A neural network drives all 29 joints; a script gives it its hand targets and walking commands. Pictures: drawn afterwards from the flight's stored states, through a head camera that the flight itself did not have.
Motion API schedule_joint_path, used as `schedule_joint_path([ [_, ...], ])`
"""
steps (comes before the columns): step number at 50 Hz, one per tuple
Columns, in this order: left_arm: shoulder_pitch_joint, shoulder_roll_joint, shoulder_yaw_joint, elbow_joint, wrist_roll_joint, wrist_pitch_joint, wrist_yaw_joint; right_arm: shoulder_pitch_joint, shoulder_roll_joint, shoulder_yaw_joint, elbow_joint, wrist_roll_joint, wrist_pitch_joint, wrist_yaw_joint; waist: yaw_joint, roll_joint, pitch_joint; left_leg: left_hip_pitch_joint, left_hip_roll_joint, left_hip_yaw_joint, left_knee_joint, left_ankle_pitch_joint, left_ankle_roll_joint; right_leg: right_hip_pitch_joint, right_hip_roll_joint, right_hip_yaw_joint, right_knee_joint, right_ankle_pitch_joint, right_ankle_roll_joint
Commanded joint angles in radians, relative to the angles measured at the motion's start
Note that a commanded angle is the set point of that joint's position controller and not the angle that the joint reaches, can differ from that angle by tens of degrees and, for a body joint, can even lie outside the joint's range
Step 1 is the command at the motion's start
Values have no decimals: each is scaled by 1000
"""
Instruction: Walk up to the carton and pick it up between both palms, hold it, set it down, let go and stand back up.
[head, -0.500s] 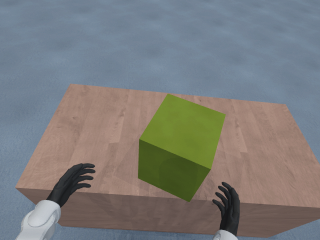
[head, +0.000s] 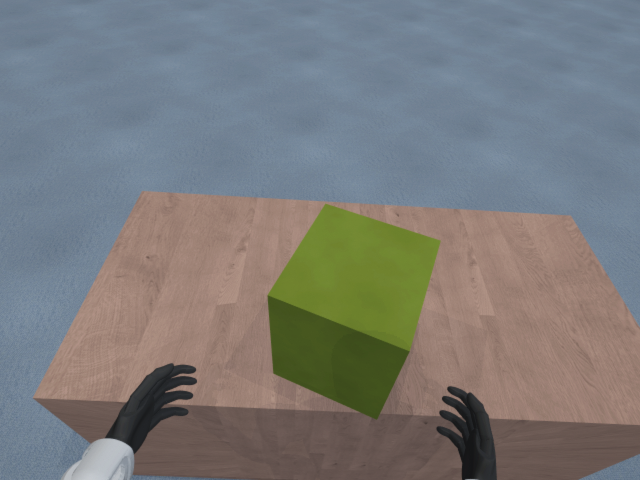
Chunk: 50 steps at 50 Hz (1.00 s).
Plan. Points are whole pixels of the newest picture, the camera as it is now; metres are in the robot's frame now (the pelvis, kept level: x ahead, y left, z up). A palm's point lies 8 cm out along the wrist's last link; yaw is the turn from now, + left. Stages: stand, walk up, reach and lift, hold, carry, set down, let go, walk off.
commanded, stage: set down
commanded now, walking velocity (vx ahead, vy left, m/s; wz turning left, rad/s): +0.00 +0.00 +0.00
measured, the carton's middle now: (351, 311) +0.41 -0.04 -0.09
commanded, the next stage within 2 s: let go in 0.86 s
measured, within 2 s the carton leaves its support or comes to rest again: neither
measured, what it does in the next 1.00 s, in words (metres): stands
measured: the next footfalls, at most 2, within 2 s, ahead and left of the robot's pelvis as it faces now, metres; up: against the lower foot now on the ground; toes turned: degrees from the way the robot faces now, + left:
none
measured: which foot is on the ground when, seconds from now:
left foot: down 0.00-1.00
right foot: down 0.00-1.00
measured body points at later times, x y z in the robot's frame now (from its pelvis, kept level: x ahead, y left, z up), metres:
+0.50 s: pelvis +0.02 -0.04 +0.01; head +0.02 -0.03 +0.46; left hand +0.19 +0.21 -0.06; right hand +0.19 -0.23 -0.07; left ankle -0.01 +0.09 -0.73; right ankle +0.01 -0.18 -0.73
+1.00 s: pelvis +0.01 -0.04 +0.01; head +0.01 -0.04 +0.46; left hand +0.18 +0.19 -0.07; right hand +0.18 -0.26 -0.08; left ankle -0.01 +0.09 -0.73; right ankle +0.01 -0.18 -0.73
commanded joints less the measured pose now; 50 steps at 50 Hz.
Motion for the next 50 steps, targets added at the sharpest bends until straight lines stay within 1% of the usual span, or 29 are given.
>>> schedule_joint_path([
  [1, -56, 104, 76, -124, 38, -17, 12, -49, -73, -19, -104, -4, -38, 23, -7, 103, -113, 34, 2, -13, -136, 388, -95, -6, 54, -48, -78, 122, -82],
  [3, -43, 95, 83, -118, 49, -1, 18, -48, -94, -14, -101, 0, -32, 40, 11, 108, -113, 50, -2, -3, -146, 424, -97, 5, 57, -52, -94, 123, -83],
  [4, -25, 88, 73, -103, 37, 4, 14, -45, -87, -12, -125, -6, -32, 43, 0, 68, -120, 46, -8, 4, -146, 424, -90, 14, 52, -46, -95, 151, -78],
  [8, -44, 95, 96, -124, 58, 21, 22, -43, -102, -8, -132, -9, -24, 56, 28, 70, -122, 36, -15, 24, -158, 420, -83, 18, 52, -47, -97, 153, -70],
  [10, -27, 88, 93, -101, 63, 31, 22, -35, -100, 6, -122, -12, -21, 63, 22, 56, -107, 53, -21, 30, -153, 441, -77, 16, 47, -44, -105, 189, -66],
  [11, -26, 76, 93, -116, 73, 34, 27, -23, -106, 1, -94, -11, -19, 70, 21, 81, -112, 68, -17, 27, -153, 452, -85, 4, 49, -52, -107, 191, -67],
  [12, -19, 85, 97, -100, 78, 39, 22, -4, -96, -5, -76, -16, -12, 67, -1, 67, -108, 75, -23, 35, -152, 435, -79, 9, 44, -45, -120, 190, -65],
  [14, -6, 75, 100, -106, 81, 43, 23, 6, -98, 9, -88, -10, -11, 71, 13, 59, -127, 89, -24, 34, -158, 435, -79, 12, 40, -45, -123, 209, -63],
  [15, 8, 77, 107, -95, 86, 46, 16, 22, -96, 10, -79, -14, -7, 66, 2, 41, -109, 91, -31, 39, -154, 447, -74, 20, 34, -39, -129, 250, -56],
  [17, -1, 75, 114, -121, 89, 45, 14, 26, -97, 21, -90, -13, -11, 63, 4, 21, -143, 98, -36, 38, -156, 436, -72, 39, 29, -42, -125, 297, -38],
  [19, -6, 71, 118, -108, 97, 56, 18, 9, -108, 26, -66, -19, -4, 72, 9, 29, -122, 102, -38, 40, -164, 436, -71, 24, 28, -46, -127, 311, -38],
  [22, -17, 86, 134, -109, 110, 68, 19, 22, -101, 25, -73, -30, 4, 67, -7, 23, -107, 87, -46, 48, -175, 365, -65, 21, 15, -39, -135, 286, -30],
  [23, -8, 60, 127, -110, 124, 85, 28, 3, -127, 20, -45, -29, 7, 77, 9, 56, -103, 101, -36, 41, -179, 394, -77, -1, 29, -55, -131, 265, -41],
  [25, -15, 49, 132, -116, 131, 102, 43, -22, -145, 9, -42, -39, 11, 94, 19, 38, -116, 103, -37, 45, -177, 418, -78, -4, 39, -66, -135, 247, -40],
  [26, -5, 38, 126, -93, 133, 113, 44, -19, -146, 5, -27, -43, 17, 97, 4, 27, -104, 100, -38, 46, -180, 409, -74, 1, 39, -61, -140, 241, -40],
  [27, -17, 49, 127, -103, 125, 119, 44, -25, -145, -1, -56, -50, 17, 96, 8, 22, -133, 90, -39, 48, -184, 393, -74, 16, 39, -59, -136, 222, -40],
  [28, -4, 34, 124, -98, 136, 132, 51, -26, -158, -2, -26, -53, 24, 101, 10, 33, -115, 100, -36, 51, -185, 402, -74, 10, 45, -69, -136, 211, -44],
  [29, -16, 33, 122, -85, 131, 142, 50, -38, -153, -4, -37, -61, 32, 104, 2, 8, -99, 98, -40, 55, -193, 377, -66, 2, 41, -63, -148, 188, -38],
  [30, -21, 14, 118, -90, 140, 150, 63, -50, -184, -21, -20, -67, 33, 117, 9, 26, -119, 109, -33, 49, -193, 406, -73, -17, 50, -73, -138, 198, -43],
  [33, -26, 6, 115, -99, 147, 165, 81, -54, -186, -10, -18, -56, 52, 141, 19, 23, -126, 115, -32, 46, -196, 422, -76, -15, 50, -76, -146, 175, -49],
  [35, -27, -14, 105, -81, 150, 186, 89, -63, -197, -18, -15, -62, 72, 153, 11, 21, -103, 112, -32, 46, -204, 400, -81, -27, 52, -79, -151, 140, -49],
  [37, -19, -31, 101, -80, 171, 200, 105, -69, -226, -31, 30, -66, 79, 168, 8, 49, -121, 129, -30, 39, -202, 428, -90, -26, 63, -88, -143, 154, -58],
  [39, -24, -27, 110, -69, 176, 211, 110, -75, -222, -23, 38, -68, 89, 175, 9, 38, -101, 116, -36, 43, -199, 432, -86, -23, 56, -80, -145, 178, -55],
  [40, -37, -18, 121, -101, 170, 205, 114, -68, -219, -20, 10, -58, 87, 175, 13, 37, -119, 107, -40, 45, -199, 432, -86, -14, 50, -73, -146, 181, -49],
  [41, -28, -43, 116, -62, 195, 222, 123, -89, -242, -24, 63, -68, 97, 186, 16, 55, -101, 121, -39, 42, -201, 449, -89, -29, 61, -82, -142, 187, -53],
  [43, -31, -55, 118, -76, 206, 237, 140, -106, -261, -31, 53, -69, 98, 201, 22, 54, -138, 121, -36, 38, -196, 470, -94, -32, 69, -89, -139, 178, -59],
  [46, -50, -55, 109, -85, 195, 249, 149, -115, -264, -48, 62, -87, 107, 206, 6, 32, -122, 112, -41, 41, -208, 424, -87, -41, 65, -87, -140, 172, -50],
  [47, -60, -46, 104, -117, 180, 244, 149, -111, -252, -45, 30, -85, 101, 203, 7, 25, -141, 103, -43, 40, -209, 418, -85, -23, 58, -81, -136, 186, -47],
  [50, -50, -65, 100, -88, 185, 250, 152, -108, -254, -39, 59, -96, 109, 208, 1, 3, -136, 93, -46, 42, -214, 399, -75, -5, 56, -74, -135, 209, -42],
])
